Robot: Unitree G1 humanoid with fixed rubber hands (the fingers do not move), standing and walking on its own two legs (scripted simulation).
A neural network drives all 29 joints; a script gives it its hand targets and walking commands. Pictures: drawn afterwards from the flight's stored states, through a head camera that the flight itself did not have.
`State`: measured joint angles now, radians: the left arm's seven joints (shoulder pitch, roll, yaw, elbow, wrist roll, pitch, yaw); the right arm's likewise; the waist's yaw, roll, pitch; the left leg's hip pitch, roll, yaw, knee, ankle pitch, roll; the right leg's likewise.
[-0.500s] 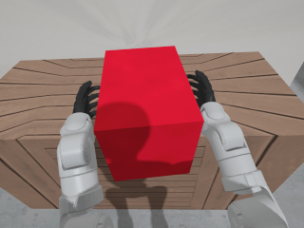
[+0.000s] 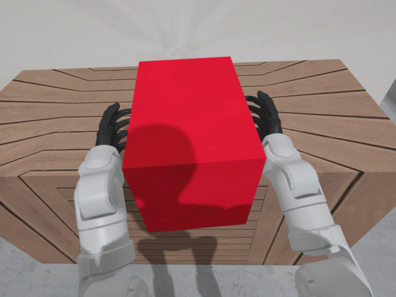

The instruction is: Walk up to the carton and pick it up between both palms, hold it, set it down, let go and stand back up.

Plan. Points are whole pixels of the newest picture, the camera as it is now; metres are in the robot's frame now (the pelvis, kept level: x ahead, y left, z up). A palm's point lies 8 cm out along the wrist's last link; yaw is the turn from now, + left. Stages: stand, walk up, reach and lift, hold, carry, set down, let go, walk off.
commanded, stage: hold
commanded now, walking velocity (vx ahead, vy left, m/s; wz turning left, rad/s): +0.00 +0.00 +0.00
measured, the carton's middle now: (191, 140) +0.40 +0.00 +0.12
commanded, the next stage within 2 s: set down in 0.92 s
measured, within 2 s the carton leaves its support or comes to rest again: neither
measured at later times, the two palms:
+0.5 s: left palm (105, 146) +0.34 +0.15 +0.18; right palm (267, 130) +0.35 -0.14 +0.17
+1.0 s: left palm (107, 140) +0.35 +0.15 +0.19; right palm (267, 122) +0.37 -0.14 +0.18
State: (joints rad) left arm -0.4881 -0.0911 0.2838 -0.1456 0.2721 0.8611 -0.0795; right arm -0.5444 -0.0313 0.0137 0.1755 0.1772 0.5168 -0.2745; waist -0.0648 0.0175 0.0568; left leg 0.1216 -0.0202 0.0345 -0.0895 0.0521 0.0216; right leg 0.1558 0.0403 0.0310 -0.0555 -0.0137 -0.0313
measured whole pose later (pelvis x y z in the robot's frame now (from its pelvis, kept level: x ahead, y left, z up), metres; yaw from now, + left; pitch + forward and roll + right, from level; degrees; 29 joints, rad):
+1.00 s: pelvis +0.00 +0.00 +0.00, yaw -1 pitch -4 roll +0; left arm -0.53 -0.10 0.31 -0.11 0.28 0.81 -0.07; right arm -0.60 -0.03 -0.01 0.21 0.16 0.49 -0.26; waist -0.04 0.02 0.04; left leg 0.11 -0.02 0.04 -0.09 0.05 0.02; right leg 0.13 0.04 0.04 -0.05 -0.02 -0.03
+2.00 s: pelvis +0.02 -0.01 +0.00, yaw +2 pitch +0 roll +1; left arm -0.72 -0.07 0.44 0.46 0.31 0.50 -0.05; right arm -0.81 0.01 -0.18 0.70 -0.07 0.29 -0.16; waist -0.05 0.04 -0.05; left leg 0.05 -0.01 0.00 -0.09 0.04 0.01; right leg 0.11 0.05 0.00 -0.09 -0.02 -0.05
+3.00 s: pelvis +0.03 -0.01 +0.00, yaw +3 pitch +10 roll +0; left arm -0.89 -0.05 0.53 0.77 0.35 0.27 0.00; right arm -0.98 0.02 -0.45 0.88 -0.31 0.19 -0.07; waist -0.03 0.03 -0.13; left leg -0.13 -0.02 -0.01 -0.09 0.06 0.01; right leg -0.07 0.04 -0.02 -0.09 -0.01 -0.05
